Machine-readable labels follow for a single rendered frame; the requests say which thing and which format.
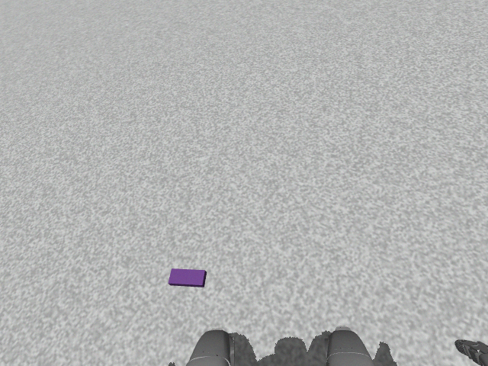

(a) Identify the small box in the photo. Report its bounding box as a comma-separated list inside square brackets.
[168, 268, 207, 287]

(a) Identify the right robot hand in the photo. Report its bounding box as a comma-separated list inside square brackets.
[455, 339, 488, 366]

